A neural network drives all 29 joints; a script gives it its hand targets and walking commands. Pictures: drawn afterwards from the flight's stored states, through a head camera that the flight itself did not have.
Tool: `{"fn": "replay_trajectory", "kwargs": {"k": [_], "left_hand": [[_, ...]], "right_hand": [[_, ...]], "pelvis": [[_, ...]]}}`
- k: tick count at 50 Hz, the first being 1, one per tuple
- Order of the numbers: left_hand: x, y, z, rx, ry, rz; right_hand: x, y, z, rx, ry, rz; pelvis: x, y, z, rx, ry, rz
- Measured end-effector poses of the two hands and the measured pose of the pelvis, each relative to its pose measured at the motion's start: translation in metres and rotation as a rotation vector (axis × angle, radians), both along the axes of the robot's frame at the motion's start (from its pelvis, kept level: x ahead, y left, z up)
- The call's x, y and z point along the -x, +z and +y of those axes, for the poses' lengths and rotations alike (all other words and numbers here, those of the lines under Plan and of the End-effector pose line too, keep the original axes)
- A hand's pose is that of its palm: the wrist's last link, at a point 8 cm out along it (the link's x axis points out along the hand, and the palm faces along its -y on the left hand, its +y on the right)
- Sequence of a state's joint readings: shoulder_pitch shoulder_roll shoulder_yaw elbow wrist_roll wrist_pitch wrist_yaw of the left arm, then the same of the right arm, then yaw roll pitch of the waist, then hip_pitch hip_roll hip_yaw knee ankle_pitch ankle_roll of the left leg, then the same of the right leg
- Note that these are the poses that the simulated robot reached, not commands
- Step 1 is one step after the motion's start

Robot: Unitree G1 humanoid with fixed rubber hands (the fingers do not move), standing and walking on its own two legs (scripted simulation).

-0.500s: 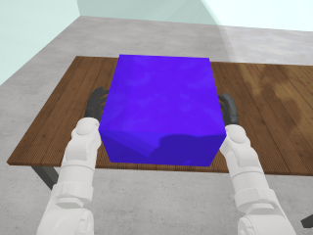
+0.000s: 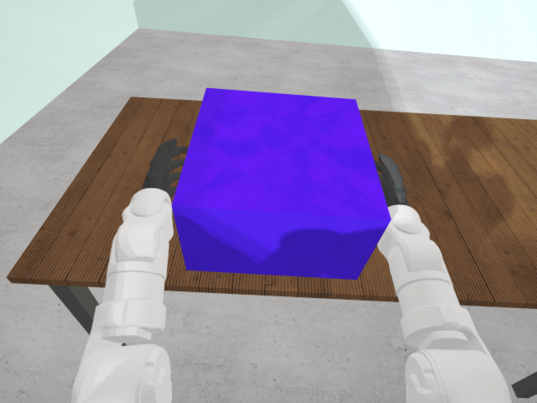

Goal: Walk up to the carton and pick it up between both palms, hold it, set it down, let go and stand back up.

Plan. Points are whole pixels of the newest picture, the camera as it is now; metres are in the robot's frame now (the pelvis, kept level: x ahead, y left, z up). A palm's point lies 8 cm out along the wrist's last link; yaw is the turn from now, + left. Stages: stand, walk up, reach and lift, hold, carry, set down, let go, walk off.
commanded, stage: reach and lift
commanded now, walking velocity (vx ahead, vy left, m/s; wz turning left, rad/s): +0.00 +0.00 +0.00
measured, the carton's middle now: (277, 178) +0.42 -0.02 +0.13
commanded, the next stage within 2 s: hold in 0.74 s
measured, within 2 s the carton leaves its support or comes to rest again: neither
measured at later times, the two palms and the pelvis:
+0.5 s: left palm (134, 207) +0.34 +0.19 +0.14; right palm (381, 209) +0.34 -0.17 +0.14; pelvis +0.00 +0.01 +0.00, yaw -1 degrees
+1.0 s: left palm (147, 195) +0.34 +0.16 +0.17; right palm (399, 209) +0.33 -0.19 +0.15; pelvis -0.01 +0.00 +0.00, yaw -2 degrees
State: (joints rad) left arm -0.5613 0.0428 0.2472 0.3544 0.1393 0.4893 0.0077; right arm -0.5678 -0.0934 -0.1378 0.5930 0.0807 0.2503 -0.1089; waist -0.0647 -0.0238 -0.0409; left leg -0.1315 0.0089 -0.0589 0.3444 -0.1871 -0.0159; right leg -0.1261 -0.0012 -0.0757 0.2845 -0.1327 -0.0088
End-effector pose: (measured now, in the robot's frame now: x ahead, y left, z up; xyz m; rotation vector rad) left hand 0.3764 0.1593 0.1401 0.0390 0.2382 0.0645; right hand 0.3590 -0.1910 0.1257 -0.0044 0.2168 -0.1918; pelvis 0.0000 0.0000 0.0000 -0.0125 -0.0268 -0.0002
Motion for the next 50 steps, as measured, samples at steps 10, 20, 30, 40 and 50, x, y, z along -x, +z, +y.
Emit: {"fn": "replay_trajectory", "kwargs": {"k": [10, 20, 30, 40, 50], "left_hand": [[0.006, 0.000, -0.004, 0.020, -0.014, -0.030], [0.024, -0.002, 0.019, 0.038, 0.027, -0.014], [0.040, 0.012, 0.025, 0.040, 0.040, -0.055], [0.025, 0.015, 0.002, -0.001, 0.013, 0.023], [0.037, 0.027, 0.003, 0.017, 0.040, -0.055]], "right_hand": [[0.013, -0.003, -0.004, -0.040, -0.027, -0.033], [0.015, 0.004, 0.018, -0.001, 0.019, -0.015], [0.027, 0.022, 0.024, 0.013, 0.033, -0.055], [0.024, 0.010, 0.003, -0.022, 0.008, 0.021], [0.027, 0.021, 0.004, -0.057, 0.024, -0.063]], "pelvis": [[-0.014, 0.000, 0.003, 0.004, -0.028, -0.008], [-0.006, 0.001, 0.007, 0.004, -0.018, -0.022], [0.006, 0.000, 0.011, 0.008, -0.013, -0.033], [0.024, -0.001, 0.009, -0.006, -0.029, -0.032], [0.014, 0.000, 0.000, -0.002, -0.039, 0.006]]}}
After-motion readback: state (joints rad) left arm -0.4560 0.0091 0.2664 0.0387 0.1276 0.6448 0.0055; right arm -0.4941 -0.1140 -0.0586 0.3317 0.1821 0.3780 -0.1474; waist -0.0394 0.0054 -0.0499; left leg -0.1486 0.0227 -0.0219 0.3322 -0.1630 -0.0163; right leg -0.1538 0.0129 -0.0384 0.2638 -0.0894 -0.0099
